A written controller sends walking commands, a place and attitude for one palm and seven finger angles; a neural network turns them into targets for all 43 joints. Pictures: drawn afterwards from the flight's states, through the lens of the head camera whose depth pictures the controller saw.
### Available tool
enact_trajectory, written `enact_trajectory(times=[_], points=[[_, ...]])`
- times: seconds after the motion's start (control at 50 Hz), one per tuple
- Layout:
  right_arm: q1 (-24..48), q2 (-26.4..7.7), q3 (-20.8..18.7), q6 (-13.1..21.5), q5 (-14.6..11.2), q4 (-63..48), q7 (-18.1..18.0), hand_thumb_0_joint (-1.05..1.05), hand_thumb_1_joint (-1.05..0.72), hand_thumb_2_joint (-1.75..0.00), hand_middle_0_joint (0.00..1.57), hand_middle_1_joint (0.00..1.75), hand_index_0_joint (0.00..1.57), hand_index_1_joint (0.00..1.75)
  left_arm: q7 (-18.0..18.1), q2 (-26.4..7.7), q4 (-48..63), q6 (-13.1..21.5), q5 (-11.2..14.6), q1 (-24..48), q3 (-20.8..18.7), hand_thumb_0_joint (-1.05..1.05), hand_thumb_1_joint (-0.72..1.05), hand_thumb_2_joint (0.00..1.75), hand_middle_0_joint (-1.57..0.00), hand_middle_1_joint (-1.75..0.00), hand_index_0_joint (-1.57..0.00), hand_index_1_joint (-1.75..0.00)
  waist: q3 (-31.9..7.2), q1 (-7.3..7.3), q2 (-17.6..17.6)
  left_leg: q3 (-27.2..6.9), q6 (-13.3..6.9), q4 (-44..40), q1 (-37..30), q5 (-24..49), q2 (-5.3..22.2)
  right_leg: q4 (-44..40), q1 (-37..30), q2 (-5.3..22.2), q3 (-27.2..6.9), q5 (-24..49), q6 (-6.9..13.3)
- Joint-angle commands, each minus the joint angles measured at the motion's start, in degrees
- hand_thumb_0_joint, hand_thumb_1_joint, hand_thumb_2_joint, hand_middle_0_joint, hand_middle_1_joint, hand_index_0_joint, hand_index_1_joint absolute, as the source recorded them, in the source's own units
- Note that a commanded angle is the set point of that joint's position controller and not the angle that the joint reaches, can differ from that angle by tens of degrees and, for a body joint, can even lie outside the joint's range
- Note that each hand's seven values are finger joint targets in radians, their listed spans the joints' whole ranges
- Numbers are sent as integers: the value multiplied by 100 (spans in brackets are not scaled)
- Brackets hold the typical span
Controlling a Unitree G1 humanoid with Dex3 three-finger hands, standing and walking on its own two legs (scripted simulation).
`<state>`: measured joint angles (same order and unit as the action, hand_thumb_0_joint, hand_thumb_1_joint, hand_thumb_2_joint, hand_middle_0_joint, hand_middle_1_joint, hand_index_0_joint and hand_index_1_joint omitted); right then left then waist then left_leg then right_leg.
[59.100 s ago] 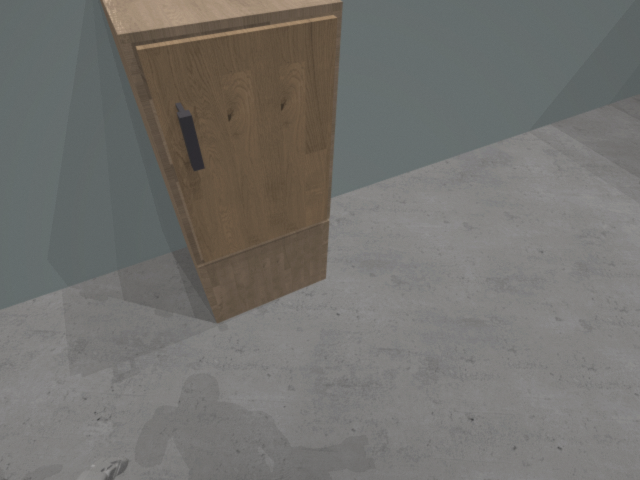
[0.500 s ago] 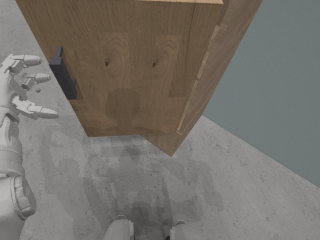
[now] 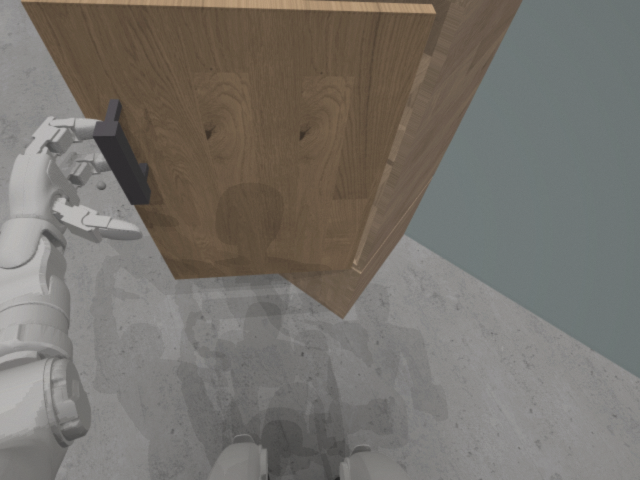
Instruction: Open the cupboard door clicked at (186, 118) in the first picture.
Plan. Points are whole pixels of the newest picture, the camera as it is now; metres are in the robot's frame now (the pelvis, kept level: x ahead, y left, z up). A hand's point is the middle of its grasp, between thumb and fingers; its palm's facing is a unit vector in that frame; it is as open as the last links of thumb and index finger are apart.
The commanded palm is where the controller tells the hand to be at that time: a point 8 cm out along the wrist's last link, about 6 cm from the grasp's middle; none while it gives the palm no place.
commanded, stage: slide the fingers in behind the handle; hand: left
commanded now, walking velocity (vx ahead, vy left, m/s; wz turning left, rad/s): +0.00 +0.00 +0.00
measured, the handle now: (128, 154) +0.50 +0.23 +0.08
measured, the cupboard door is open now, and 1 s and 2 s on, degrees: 42 42 42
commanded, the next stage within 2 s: close the thumb around the handle in 0.94 s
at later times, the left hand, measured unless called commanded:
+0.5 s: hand (134, 189) +0.45 +0.22 +0.08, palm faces +0.07 -1.00 +0.00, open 14.0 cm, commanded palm +0.42 +0.26 +0.08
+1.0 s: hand (136, 186) +0.45 +0.22 +0.07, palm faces +0.07 -1.00 +0.00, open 14.0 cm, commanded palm +0.42 +0.26 +0.08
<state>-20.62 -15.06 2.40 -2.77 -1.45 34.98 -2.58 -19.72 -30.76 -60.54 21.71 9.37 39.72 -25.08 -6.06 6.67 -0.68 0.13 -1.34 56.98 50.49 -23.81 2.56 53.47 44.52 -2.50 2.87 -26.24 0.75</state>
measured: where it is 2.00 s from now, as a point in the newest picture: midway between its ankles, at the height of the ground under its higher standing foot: outside the picture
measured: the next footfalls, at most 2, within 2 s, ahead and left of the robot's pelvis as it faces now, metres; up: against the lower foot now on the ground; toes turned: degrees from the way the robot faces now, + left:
none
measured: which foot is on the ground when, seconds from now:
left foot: down 0.00-1.00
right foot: down 0.00-1.00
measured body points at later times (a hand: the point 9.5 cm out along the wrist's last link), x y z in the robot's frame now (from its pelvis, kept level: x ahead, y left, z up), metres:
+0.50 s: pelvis +0.00 +0.00 +0.00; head +0.08 +0.02 +0.44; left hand +0.44 +0.27 +0.08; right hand +0.05 -0.26 -0.11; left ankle +0.03 +0.10 -0.68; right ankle -0.01 -0.12 -0.68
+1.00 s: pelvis +0.00 +0.00 +0.00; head +0.09 +0.02 +0.44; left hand +0.44 +0.27 +0.08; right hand +0.04 -0.27 -0.11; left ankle +0.03 +0.10 -0.68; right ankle -0.01 -0.12 -0.68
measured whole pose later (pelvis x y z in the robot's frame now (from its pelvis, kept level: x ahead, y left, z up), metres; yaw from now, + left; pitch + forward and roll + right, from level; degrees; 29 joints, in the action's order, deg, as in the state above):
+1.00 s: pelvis +0.00 +0.00 +0.00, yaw +0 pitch +17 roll -3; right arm -20.9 -15.1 1.7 -2.7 -1.3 36.7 -2.1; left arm -14.0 -25.5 -60.6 22.3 8.6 41.1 -20.6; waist -6.2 6.6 -1.1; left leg 0.1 -1.4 57.1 50.3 -23.5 2.1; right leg 54.1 44.4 -2.1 2.9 -26.4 0.7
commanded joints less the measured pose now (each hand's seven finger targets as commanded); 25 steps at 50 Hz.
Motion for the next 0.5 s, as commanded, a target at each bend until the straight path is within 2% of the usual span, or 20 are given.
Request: enact_trajectory(times=[0.0, 0.02, 0.08, 0.12, 0.16, 0.22, 0.24, 0.26, 0.28, 0.3, 0.32, 0.34, 0.36, 0.4, 0.42, 0.46, 0.48], points=[[-603, -1022, -431, 139, 10, -360, -41, 0, -90, -90, 20, 30, 20, 30, -22, -1342, 1349, 479, 173, 2297, -78, 0, -50, 30, -30, -120, -30, -120, -2408, -10, -799, -242, -59, -562, -2375, 1903, -96, -607, -363, -116, -151, 1826, 43], [-613, -1032, -433, 130, 12, -361, -36, 0, -90, -90, 20, 30, 20, 30, -17, -1410, 1357, 448, 195, 2148, -170, 0, -50, 30, -30, -120, -30, -120, -2447, -59, -732, -236, -64, -567, -2346, 1938, -101, -611, -471, -116, -153, 1881, 46], [-607, -1021, -430, 117, -5, -393, -42, 0, -90, -90, 20, 30, 20, 30, 5, -1311, 1318, 342, 214, 2000, -109, 0, -50, 30, -30, -120, -30, -120, -2295, -61, -553, -231, -88, -600, -2226, 1942, -119, -629, -555, -120, -139, 1935, 53], [-565, -1005, -432, 103, -8, -414, -28, 0, -90, -90, 20, 30, 20, 30, 39, -1223, 1414, 294, 192, 1997, -21, 0, -50, 30, -30, -120, -30, -120, -2260, -76, -692, -209, -69, -627, -2229, 1890, -119, -644, -521, -97, -142, 1916, 37], [-549, -1000, -440, 104, -20, -402, -33, 0, -90, -90, 20, 30, 20, 30, 104, -1164, 1436, 296, 168, 2090, 32, 0, -50, 30, -30, -120, -30, -120, -2103, -23, -639, -221, -74, -655, -2206, 1725, -113, -690, -400, -100, -140, 1744, 38], [-548, -985, -458, 130, -1, -413, -19, 0, -90, -90, 20, 30, 20, 30, 245, -1063, 1674, 407, 165, 2091, 33, 0, -50, 30, -30, -120, -30, -120, -2341, -69, -739, -275, -44, -645, -2473, 1948, -108, -632, -380, -106, -119, 1819, 60], [-545, -972, -454, 137, 1, -409, -10, 0, -90, -90, 20, 30, 20, 30, 287, -969, 1758, 437, 160, 2072, 106, 0, -50, 30, -30, -120, -30, -120, -2389, -82, -789, -303, -23, -653, -2576, 2053, -96, -611, -355, -106, -96, 1839, 72], [-524, -945, -447, 143, 0, -403, 8, 0, -90, -90, 20, 30, 20, 30, 315, -719, 1745, 436, 146, 2114, 312, 0, -50, 30, -30, -120, -30, -120, -2267, -24, -827, -313, -15, -666, -2619, 2037, -93, -633, -251, -107, -74, 1791, 70], [-541, -942, -458, 157, 13, -382, 17, 0, -90, -90, 20, 30, 20, 30, 354, -664, 1770, 466, 153, 2210, 340, 0, -50, 30, -30, -120, -30, -120, -2233, 3, -769, -348, -19, -638, -2618, 2040, -92, -608, -215, -118, -58, 1769, 83], [-538, -959, -461, 153, 14, -359, 28, 0, -90, -90, 20, 30, 20, 30, 398, -654, 1619, 439, 117, 2127, 335, 0, -50, 30, -30, -120, -30, -120, -2225, -13, -701, -351, -9, -656, -2572, 1920, -87, -615, -170, -111, -52, 1679, 68], [-528, -964, -463, 148, 12, -333, 23, 0, -90, -90, 20, 30, 20, 30, 435, -620, 1511, 410, 100, 2223, 375, 0, -50, 30, -30, -120, -30, -120, -2084, 54, -553, -343, -23, -672, -2448, 1729, -88, -648, -142, -101, -56, 1575, 49], [-548, -994, -462, 139, 15, -328, 17, 0, -90, -90, 20, 30, 20, 30, 485, -804, 1390, 385, 84, 2145, 199, 0, -50, 30, -30, -120, -30, -120, -2031, -16, -437, -357, -20, -716, -2332, 1611, -91, -662, -208, -95, -60, 1495, 56], [-519, -980, -449, 134, 12, -371, 25, 0, -90, -90, 20, 30, 20, 30, 507, -687, 1385, 353, 74, 2131, 300, 0, -50, 30, -30, -120, -30, -120, -2031, 2, -449, -317, -38, -732, -2282, 1552, -118, -687, -273, -85, -79, 1493, 46], [-513, -966, -450, 138, 25, -383, 28, 0, -90, -90, 20, 30, 20, 30, 589, -855, 1526, 392, 32, 2150, 142, 0, -50, 30, -30, -120, -30, -120, -2291, -106, -707, -281, -29, -692, -2398, 1712, -137, -639, -369, -69, -114, 1636, 63], [-507, -955, -435, 136, 28, -397, 39, 0, -90, -90, 20, 30, 20, 30, 624, -845, 1628, 412, 15, 2179, 166, 0, -50, 30, -30, -120, -30, -120, -2341, -105, -726, -296, -15, -698, -2449, 1801, -132, -618, -401, -70, -98, 1690, 70], [-474, -927, -436, 142, 24, -389, 42, 0, -90, -90, 20, 30, 20, 30, 677, -706, 1673, 478, -7, 2271, 288, 0, -50, 30, -30, -120, -30, -120, -2246, -49, -585, -296, -16, -690, -2440, 1746, -120, -635, -354, -80, -104, 1656, 57], [-495, -923, -436, 155, 48, -398, 48, 0, -90, -90, 20, 30, 20, 30, 709, -730, 1698, 526, 7, 2213, 211, 0, -50, 30, -30, -120, -30, -120, -2285, -89, -557, -309, -25, -661, -2417, 1828, -130, -599, -409, -95, -92, 1716, 74]])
